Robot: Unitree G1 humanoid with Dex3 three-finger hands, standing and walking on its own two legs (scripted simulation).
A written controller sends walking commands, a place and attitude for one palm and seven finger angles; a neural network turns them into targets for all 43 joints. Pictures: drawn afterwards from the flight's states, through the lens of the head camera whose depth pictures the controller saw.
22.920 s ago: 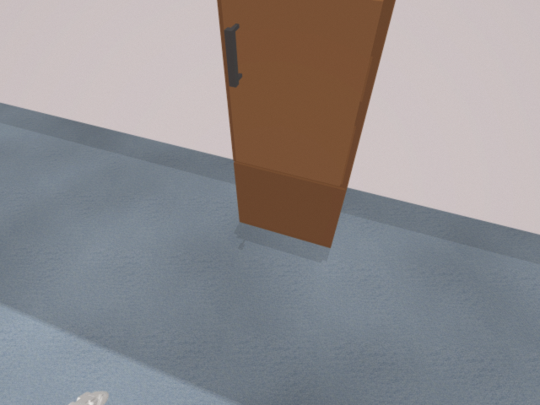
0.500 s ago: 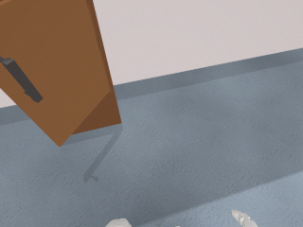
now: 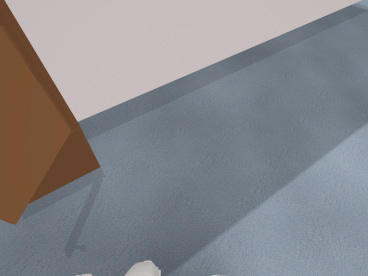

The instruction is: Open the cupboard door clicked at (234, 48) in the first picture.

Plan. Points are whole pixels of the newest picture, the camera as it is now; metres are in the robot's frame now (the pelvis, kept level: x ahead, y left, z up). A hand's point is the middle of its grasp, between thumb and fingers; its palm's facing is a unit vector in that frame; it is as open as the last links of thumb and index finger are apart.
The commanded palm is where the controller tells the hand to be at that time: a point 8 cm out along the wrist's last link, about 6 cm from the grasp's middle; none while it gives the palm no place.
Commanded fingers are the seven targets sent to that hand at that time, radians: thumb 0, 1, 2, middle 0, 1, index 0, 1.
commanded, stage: walk to a spot facing it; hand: left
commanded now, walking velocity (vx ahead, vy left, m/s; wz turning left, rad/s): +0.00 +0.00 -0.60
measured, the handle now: out of the picture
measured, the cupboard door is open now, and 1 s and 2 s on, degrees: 46 46 46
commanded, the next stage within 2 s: turn to face it in 1.36 s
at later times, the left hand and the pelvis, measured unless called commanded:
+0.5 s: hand (134, 245) +0.20 +0.14 -0.16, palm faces -0.29 -0.92 -0.26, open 7.4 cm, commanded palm none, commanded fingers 0.00 0.90 0.90 -0.20 -0.30 -0.20 -0.30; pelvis +0.04 -0.03 +0.00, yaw -18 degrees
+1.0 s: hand (213, 165) +0.44 -0.07 -0.16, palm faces -0.65 -0.73 -0.20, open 7.4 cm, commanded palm none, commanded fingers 0.00 0.90 0.90 -0.20 -0.30 -0.20 -0.30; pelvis +0.20 -0.13 -0.01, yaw -38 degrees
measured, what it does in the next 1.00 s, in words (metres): walks ahead, turning right: left foot, then right foot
